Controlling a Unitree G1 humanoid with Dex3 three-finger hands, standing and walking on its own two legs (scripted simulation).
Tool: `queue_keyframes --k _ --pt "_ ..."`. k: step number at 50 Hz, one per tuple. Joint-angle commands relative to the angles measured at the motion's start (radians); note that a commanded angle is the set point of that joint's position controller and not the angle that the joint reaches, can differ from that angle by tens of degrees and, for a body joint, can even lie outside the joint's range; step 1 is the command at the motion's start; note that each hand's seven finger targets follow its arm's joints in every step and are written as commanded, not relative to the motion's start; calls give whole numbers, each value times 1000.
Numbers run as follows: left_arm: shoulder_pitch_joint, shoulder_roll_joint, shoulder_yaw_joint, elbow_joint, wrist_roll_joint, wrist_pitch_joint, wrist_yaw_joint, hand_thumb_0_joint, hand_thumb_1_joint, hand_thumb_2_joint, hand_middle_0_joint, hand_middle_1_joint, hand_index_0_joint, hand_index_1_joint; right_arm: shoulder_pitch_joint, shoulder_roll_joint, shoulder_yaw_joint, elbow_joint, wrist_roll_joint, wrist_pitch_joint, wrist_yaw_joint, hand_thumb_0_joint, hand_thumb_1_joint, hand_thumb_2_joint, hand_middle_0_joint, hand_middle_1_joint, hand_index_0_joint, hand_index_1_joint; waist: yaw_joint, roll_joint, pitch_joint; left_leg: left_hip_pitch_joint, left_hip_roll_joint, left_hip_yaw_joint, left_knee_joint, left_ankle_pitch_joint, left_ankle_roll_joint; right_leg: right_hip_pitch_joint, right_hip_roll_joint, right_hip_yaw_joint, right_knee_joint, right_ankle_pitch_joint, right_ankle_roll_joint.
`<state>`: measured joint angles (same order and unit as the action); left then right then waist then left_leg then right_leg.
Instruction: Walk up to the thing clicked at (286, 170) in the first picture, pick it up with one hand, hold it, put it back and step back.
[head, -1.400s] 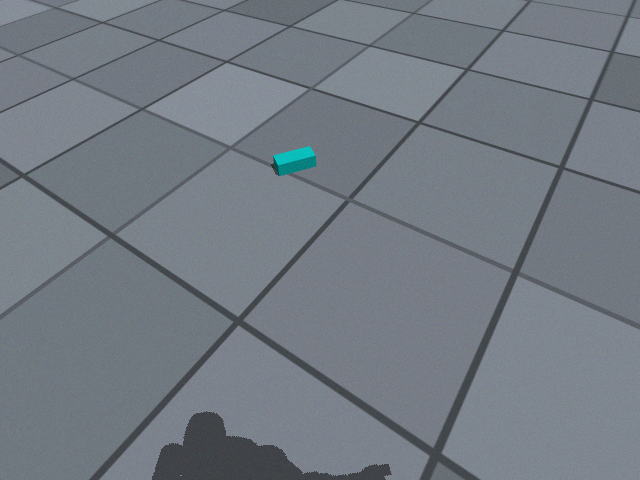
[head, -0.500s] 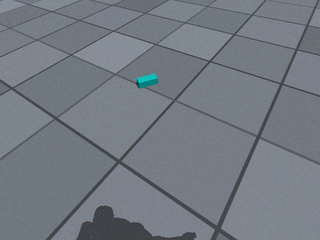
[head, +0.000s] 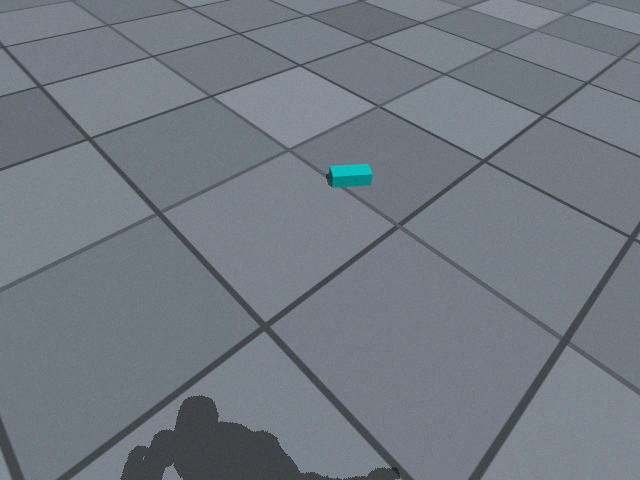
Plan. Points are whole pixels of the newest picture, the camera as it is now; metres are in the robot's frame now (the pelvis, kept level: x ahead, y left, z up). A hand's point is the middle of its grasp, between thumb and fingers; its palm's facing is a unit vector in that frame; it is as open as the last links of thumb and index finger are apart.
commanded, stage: walk up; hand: left
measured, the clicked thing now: (350, 175) +1.59 -0.06 -0.73
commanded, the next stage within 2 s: none
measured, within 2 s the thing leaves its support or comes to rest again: neither
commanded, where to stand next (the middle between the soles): +1.34 -0.49 m, yaw +21 degrees
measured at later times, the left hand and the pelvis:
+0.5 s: hand (211, 341) +0.35 +0.23 -0.14, palm faces +0.10 -0.94 -0.33, open 7.4 cm; pelvis +0.24 -0.06 -0.02, yaw +7 degrees
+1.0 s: hand (256, 289) +0.48 +0.18 -0.17, palm faces +0.16 -0.95 -0.27, open 7.4 cm; pelvis +0.49 -0.10 -0.01, yaw +11 degrees
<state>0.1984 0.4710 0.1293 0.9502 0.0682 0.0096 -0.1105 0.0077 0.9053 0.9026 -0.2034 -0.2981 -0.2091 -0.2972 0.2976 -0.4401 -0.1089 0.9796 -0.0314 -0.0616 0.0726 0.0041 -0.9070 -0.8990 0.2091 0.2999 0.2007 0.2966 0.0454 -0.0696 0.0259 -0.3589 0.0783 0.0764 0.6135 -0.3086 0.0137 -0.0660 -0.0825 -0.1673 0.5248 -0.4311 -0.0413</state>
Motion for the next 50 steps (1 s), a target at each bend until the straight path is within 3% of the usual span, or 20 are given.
queue_keyframes --k 1,2,5,9,17,20,22,23,24,25,27,29,34,36,39,40,41,42,46,50 --pt "-194 69 -1 -188 -12 -23 5 0 900 900 -200 -300 -200 -300 284 -380 -108 -45 -12 -33 -64 0 -900 -900 200 300 200 300 -194 435 -23 474 294 -792 -471 -619 145 -764 99 118 651 -194 -11" --pt "-188 161 8 -192 -10 -25 6 0 900 900 -200 -300 -200 -300 132 -386 -98 -100 24 -38 -62 0 -900 -900 200 300 200 300 -121 248 51 299 381 -926 -571 -688 240 -712 4 268 679 -86 -6" --pt "-74 208 20 -103 -32 -22 -1 0 900 900 -200 -300 -200 -300 7 -299 -52 -144 24 -60 -71 0 -900 -900 200 300 200 300 -24 135 71 197 243 -543 -445 -459 189 -618 -76 281 610 70 22" --pt "-65 193 19 -109 -29 -10 -27 0 900 900 -200 -300 -200 -300 32 -286 -43 -147 24 -79 -74 0 -900 -900 200 300 200 300 -32 175 70 135 185 -347 -459 -312 177 -548 -77 232 448 170 61" --pt "-246 142 12 -190 -36 -25 -36 0 900 900 -200 -300 -200 -300 118 -302 -46 -143 25 -87 -77 0 -900 -900 200 300 200 300 -93 176 80 214 149 -218 -371 66 156 -498 -57 174 164 294 48" --pt "-206 130 23 -189 -42 -34 -29 0 900 900 -200 -300 -200 -300 97 -304 -44 -159 15 -76 -89 0 -900 -900 200 300 200 300 -50 213 11 229 162 -171 -239 413 130 -328 -15 122 99 249 21" --pt "4 156 52 -136 -44 -37 -13 0 900 900 -200 -300 -200 -300 66 -292 -38 -171 16 -63 -97 0 -900 -900 200 300 200 300 68 133 -82 143 120 -110 69 553 105 -43 47 83 16 204 -8" --pt "174 225 86 -97 -33 -47 4 0 900 900 -200 -300 -200 -300 97 -219 -11 -174 21 -60 -97 0 -900 -900 200 300 200 300 145 -44 -163 -17 46 -64 412 420 59 170 5 192 -25 105 -42" --pt "251 309 101 -93 -23 -56 17 0 900 900 -200 -300 -200 -300 116 -112 27 -216 30 -67 -98 0 -900 -900 200 300 200 300 153 -327 -167 -335 -109 -37 651 -140 42 302 -239 551 -171 -127 -81" --pt "165 340 91 -118 -47 -55 23 0 900 900 -200 -300 -200 -300 92 -180 10 -221 32 -65 -112 0 -900 -900 200 300 200 300 111 -283 -162 -408 -90 -94 751 -204 49 246 -344 786 -315 -207 -164" --pt "42 264 66 -168 -58 -57 28 0 900 900 -200 -300 -200 -300 49 -234 0 -171 43 -70 -100 0 -900 -900 200 300 200 300 52 -85 -46 -332 -1 -142 704 -70 62 28 -277 576 -274 -95 -199" --pt "-10 205 43 -180 -53 -66 33 0 900 900 -200 -300 -200 -300 89 -217 -4 -138 33 -67 -84 0 -900 -900 200 300 200 300 -10 -97 35 -243 45 -121 536 -56 50 -138 -208 397 -257 13 -182" --pt "0 193 31 -230 -34 -70 21 0 900 900 -200 -300 -200 -300 45 -181 -8 -169 30 -62 -55 0 -900 -900 200 300 200 300 5 -111 34 -154 20 -31 183 -31 11 -184 -184 251 -262 124 -229" --pt "-28 195 27 -253 -33 -66 16 0 900 900 -200 -300 -200 -300 74 -171 -9 -171 32 -70 -59 0 -900 -900 200 300 200 300 -14 -97 -25 -36 2 -5 84 77 12 -191 -178 209 -212 127 -213" --pt "-23 130 -1 -274 -35 -51 11 0 900 900 -200 -300 -200 -300 247 -224 -44 -121 23 -84 -86 0 -900 -900 200 300 200 300 -122 129 -107 404 -45 9 -30 195 31 -404 -76 90 131 221 -133" --pt "33 84 -15 -274 -35 -49 12 0 900 900 -200 -300 -200 -300 313 -295 -66 -119 12 -88 -103 0 -900 -900 200 300 200 300 -157 282 -131 511 76 -203 -126 -44 81 -549 -3 49 403 144 -90" --pt "77 57 -19 -286 -32 -46 14 0 900 900 -200 -300 -200 -300 324 -384 -81 -154 8 -88 -118 0 -900 -900 200 300 200 300 -131 374 -148 546 342 -703 -266 -235 149 -726 95 103 617 -144 -40" --pt "90 193 12 -263 -32 -28 21 0 900 900 -200 -300 -200 -300 235 -403 -79 -205 40 -88 -124 0 -900 -900 200 300 200 300 -114 159 -129 412 430 -899 -380 -410 215 -689 52 247 698 -107 -19" --pt "129 213 32 -189 -35 -16 16 0 900 900 -200 -300 -200 -300 79 -295 -37 -209 41 -87 -120 0 -900 -900 200 300 200 300 -30 154 5 172 268 -425 -313 -177 190 -620 -71 273 663 54 23" --pt "78 174 30 -194 -33 -6 -11 0 900 900 -200 -300 -200 -300 77 -316 -37 -198 24 -95 -107 0 -900 -900 200 300 200 300 -43 216 47 49 204 -242 -313 -73 195 -538 -77 218 480 84 48"
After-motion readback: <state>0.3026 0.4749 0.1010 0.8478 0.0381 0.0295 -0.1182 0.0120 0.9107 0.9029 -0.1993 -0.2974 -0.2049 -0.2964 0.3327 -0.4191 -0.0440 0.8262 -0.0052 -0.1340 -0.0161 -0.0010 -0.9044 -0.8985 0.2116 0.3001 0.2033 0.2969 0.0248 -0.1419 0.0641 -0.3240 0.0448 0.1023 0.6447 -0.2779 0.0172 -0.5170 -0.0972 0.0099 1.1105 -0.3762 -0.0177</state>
